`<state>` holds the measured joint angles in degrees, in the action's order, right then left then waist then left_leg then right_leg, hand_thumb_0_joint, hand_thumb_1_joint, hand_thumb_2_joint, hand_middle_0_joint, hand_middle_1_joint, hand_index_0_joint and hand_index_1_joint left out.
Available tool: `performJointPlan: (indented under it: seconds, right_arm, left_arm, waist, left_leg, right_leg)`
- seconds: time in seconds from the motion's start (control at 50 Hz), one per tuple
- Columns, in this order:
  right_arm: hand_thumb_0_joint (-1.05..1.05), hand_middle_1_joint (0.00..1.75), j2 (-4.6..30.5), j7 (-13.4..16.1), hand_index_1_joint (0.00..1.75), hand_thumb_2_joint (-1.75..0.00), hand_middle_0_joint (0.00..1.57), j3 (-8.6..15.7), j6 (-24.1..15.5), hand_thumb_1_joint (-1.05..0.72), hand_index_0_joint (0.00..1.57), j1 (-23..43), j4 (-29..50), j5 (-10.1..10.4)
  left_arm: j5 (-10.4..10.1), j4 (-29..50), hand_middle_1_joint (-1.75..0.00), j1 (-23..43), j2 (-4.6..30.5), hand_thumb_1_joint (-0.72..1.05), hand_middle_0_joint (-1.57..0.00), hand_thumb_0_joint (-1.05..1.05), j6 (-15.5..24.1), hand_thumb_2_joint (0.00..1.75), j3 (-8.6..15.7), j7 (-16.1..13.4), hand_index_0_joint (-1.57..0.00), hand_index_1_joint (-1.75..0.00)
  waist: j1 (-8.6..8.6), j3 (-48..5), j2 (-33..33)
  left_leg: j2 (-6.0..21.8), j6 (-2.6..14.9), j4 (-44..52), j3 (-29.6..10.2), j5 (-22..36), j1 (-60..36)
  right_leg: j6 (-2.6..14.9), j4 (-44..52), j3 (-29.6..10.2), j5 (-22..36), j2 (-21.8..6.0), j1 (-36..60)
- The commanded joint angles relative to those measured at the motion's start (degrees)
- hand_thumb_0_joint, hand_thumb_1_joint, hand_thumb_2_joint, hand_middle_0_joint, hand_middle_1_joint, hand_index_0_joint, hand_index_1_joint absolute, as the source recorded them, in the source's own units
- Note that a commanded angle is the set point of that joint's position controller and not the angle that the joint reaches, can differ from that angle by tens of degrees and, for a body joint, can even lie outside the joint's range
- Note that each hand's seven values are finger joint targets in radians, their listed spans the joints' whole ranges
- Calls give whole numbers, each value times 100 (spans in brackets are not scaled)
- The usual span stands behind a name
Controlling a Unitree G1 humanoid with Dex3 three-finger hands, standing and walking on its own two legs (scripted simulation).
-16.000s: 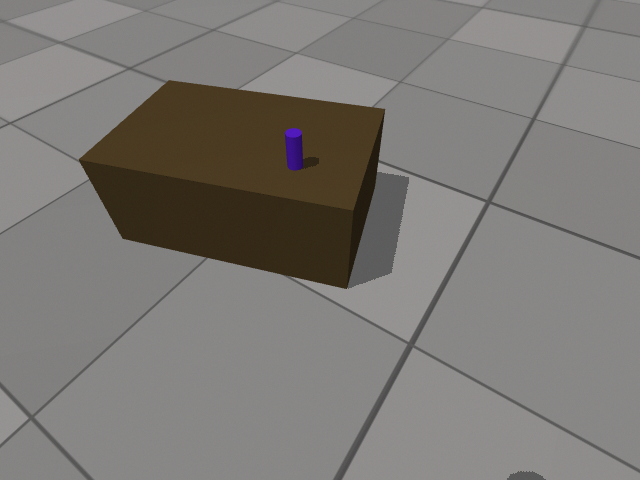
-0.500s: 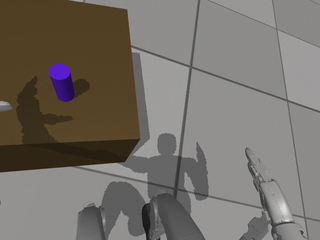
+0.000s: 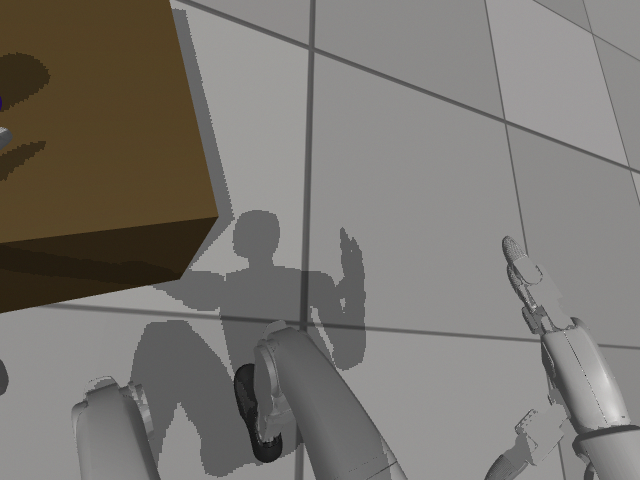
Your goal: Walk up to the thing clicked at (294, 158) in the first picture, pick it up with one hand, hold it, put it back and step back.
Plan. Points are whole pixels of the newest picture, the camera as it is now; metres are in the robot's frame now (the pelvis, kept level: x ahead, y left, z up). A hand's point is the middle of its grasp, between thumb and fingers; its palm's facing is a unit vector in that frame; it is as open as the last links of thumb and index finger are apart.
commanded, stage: close in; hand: left
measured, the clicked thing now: out of the picture +0.61 +0.22 -0.06
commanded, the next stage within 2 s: close in 0.48 s
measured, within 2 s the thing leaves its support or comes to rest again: leaves its support in 1.70 s
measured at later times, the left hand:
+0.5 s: hand out of the picture +0.56 +0.21 -0.08, palm faces +0.20 -0.98 +0.04, open 16.5 cm
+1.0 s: hand out of the picture +0.57 +0.21 -0.06, palm faces +0.22 -0.98 +0.00, open 14.1 cm
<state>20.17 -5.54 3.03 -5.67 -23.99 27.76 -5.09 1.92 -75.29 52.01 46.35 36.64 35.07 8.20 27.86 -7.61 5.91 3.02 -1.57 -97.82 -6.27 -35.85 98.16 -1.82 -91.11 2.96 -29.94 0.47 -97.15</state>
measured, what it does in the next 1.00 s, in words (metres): stands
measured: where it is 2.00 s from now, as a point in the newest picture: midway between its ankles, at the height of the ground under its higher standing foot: (201, 463)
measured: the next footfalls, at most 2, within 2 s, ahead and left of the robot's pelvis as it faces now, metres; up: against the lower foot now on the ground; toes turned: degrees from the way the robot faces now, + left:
none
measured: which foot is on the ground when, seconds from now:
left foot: down 0.00-1.00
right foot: down 0.00-1.00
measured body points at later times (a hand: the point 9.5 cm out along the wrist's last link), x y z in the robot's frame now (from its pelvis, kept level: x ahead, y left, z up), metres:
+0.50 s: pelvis +0.00 +0.01 -0.01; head +0.23 +0.11 +0.37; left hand +0.54 +0.26 -0.08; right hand +0.20 -0.22 +0.15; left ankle +0.05 +0.13 -0.51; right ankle +0.09 -0.14 -0.51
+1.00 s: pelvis +0.00 +0.01 +0.00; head +0.23 +0.10 +0.37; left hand +0.55 +0.26 -0.05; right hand +0.20 -0.22 +0.15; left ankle +0.05 +0.13 -0.51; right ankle +0.09 -0.14 -0.51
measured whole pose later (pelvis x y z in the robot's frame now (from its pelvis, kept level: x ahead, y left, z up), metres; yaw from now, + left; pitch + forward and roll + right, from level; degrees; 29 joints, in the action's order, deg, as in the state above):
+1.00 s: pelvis +0.00 +0.01 +0.00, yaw +0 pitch +35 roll -6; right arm 20.9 -7.4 6.8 -2.9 -25.8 35.4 -3.1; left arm 4.2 -74.6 54.7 42.7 34.2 29.3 -1.6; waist 28.1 -7.3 3.3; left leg 2.4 -0.5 -98.9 -5.1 -36.1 98.1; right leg -2.9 -92.2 1.7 -30.2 0.0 -97.2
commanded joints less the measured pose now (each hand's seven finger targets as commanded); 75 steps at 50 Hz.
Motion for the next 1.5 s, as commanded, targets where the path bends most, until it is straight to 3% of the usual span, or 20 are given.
performJointPlan:
  seconds: [0.0,0.02,0.06,0.08,0.16,0.2,0.24,0.32,0.46,0.54,0.6,0.64,0.74,0.78,0.9,1.02,1.14,1.3,1.36,1.48]
  right_arm:
    - [0,5,1099,113,5,-5,5,1224,-103,54,5,-903,1214,73]
    - [0,5,1063,99,5,-5,5,1320,-69,54,5,-998,1100,66]
    - [0,5,960,65,5,-5,5,1259,-14,53,5,-885,928,74]
    - [0,5,947,63,5,-5,5,1320,-2,53,5,-821,782,91]
    - [0,5,900,42,5,-5,5,1114,13,52,5,-455,1122,120]
    - [0,5,874,47,5,-5,5,957,6,54,5,-422,1313,174]
    - [0,5,873,50,5,-4,5,895,-6,55,5,-474,1423,232]
    - [0,5,1040,88,5,-4,5,1159,-79,56,5,-514,1619,255]
    - [0,5,1033,61,5,-5,5,1333,-106,53,5,-932,1679,282]
    - [0,5,1109,8,5,-5,5,1580,5,53,5,-988,1483,198]
    - [0,5,954,-58,5,-5,5,1457,123,53,5,-997,977,160]
    - [0,5,938,-70,5,-5,5,1396,125,53,5,-704,955,150]
    - [0,5,973,-25,5,-4,5,1183,115,53,5,-335,1530,175]
    - [0,5,987,8,5,-4,5,1178,101,53,5,-278,1575,190]
    - [0,5,1082,36,5,-4,5,1309,3,54,5,-577,1755,283]
    - [0,5,1067,-46,5,-4,5,1425,-12,53,5,-1018,1782,277]
    - [0,5,1103,-135,5,-4,5,1554,45,53,5,-1041,1722,262]
    - [0,5,1068,-238,5,-4,5,1523,60,55,5,-877,1831,290]
    - [0,5,1166,-217,5,-4,5,1689,31,55,5,-855,2075,278]
    - [0,5,1005,-205,5,-4,5,1527,22,55,5,-1085,2021,272]
  left_arm:
    - [106,2126,-42,2438,1837,0,-44,0,373,36,-9,-318,-45,-40]
    - [148,2473,-40,2524,1855,-2,-43,0,323,35,-17,-347,-44,-39]
    - [211,2021,-34,2235,1217,-6,-37,0,45,30,-439,-317,-38,-32]
    - [221,2243,-30,2253,1191,-11,-33,0,-38,27,-484,-329,-34,-29]
    - [155,1650,-11,1802,544,-33,-16,0,-429,8,-809,-345,-17,-10]
    - [60,1641,-5,1648,743,-40,-9,0,-438,1,-585,-447,-10,-3]
    - [-89,1132,-6,1344,580,-43,-8,0,-392,2,-455,-528,-10,-4]
    - [-109,981,-11,1343,577,-45,-9,0,-70,7,-357,-665,-12,-9]
    - [-31,1870,-17,2051,583,-52,-17,0,247,12,-476,-712,-20,-15]
    - [253,2150,-14,2227,600,-58,-16,0,145,9,-647,-805,-18,-13]
    - [371,2068,-16,2255,364,-57,-24,0,2,9,-868,-813,-24,-16]
    - [344,2009,-29,2248,214,-54,-39,0,-88,16,-972,-790,-40,-28]
    - [333,1668,-36,2145,556,-57,-48,0,-160,17,-709,-982,-50,-35]
    - [266,979,-40,1777,261,-57,-50,0,-170,18,-757,-1011,-53,-38]
    - [270,861,-57,1944,400,-38,-67,0,46,33,-702,-925,-70,-54]
    - [372,1168,-76,2104,341,-31,-86,0,30,51,-777,-807,-89,-74]
    - [558,1125,-86,1719,-257,-20,-95,0,-238,61,-1108,-879,-98,-84]
    - [612,914,-103,1370,-62,4,-106,0,-232,83,-754,-1172,-108,-102]
    - [593,1155,-108,1545,6,19,-110,0,-112,90,-676,-1240,-112,-107]
    - [389,1628,-122,1805,59,35,-123,0,-30,106,-669,-1091,-124,-121]
  waist:
    - [-350,-4419,-4041]
    - [-380,-4423,-4355]
    - [-314,-3733,-4347]
    - [-333,-3502,-4503]
    - [-231,-2915,-3746]
    - [-318,-2879,-3246]
    - [-218,-2802,-2573]
    - [-59,-3011,-1947]
    - [-67,-3893,-2986]
    - [-68,-3977,-3789]
    - [-159,-3359,-4128]
    - [-142,-3097,-4067]
    - [-125,-3081,-3233]
    - [-11,-2925,-2528]
    - [131,-3191,-2309]
    - [92,-3451,-3060]
    - [46,-3031,-3260]
    - [-17,-2826,-2784]
    - [49,-3099,-2683]
    - [9,-3612,-3093]
  left_leg:
    - [-163,42,1161,140,2169,-3965]
    - [-148,13,1149,178,2335,-4176]
    - [-133,10,1219,159,2122,-4110]
    - [-115,-15,1272,157,2057,-4118]
    - [-65,49,1276,128,1721,-3507]
    - [-83,86,1281,125,1600,-3008]
    - [-122,170,1186,105,1487,-2470]
    - [-191,264,1048,103,1334,-2051]
    - [-202,131,1133,103,1912,-3281]
    - [-113,-18,1118,52,2507,-4255]
    - [-83,-91,1287,29,2304,-4368]
    - [-59,-82,1341,24,2048,-4204]
    - [-119,83,1259,119,1437,-3143]
    - [-160,178,1172,146,1185,-2445]
    - [-196,199,1180,125,1318,-2504]
    - [-186,87,1208,149,1780,-3318]
    - [-138,-6,1263,110,1927,-3685]
    - [-159,72,1232,106,1900,-3162]
    - [-183,114,1274,163,1730,-3020]
    - [-161,75,1322,182,2348,-3579]
  right_leg:
    - [366,741,-123,1450,171,2320]
    - [377,738,-153,1554,168,2251]
    - [400,832,-111,1306,185,1860]
    - [413,848,-93,1210,175,1680]
    - [386,973,35,1049,208,1659]
    - [338,970,41,1063,198,2023]
    - [280,950,49,1091,206,2265]
    - [236,781,54,1154,221,2408]
    - [328,669,79,1529,200,2204]
    - [397,618,126,1551,210,1611]
    - [427,689,144,1215,179,1201]
    - [423,734,152,1052,176,1142]
    - [347,844,54,981,163,1815]
    - [256,948,-56,942,147,2224]
    - [262,808,42,1175,182,2117]
    - [334,759,101,1414,171,1924]
    - [392,832,172,1267,159,1467]
    - [365,804,196,1375,196,1751]
    - [332,868,134,1386,195,2089]
    - [328,872,115,1854,190,2410]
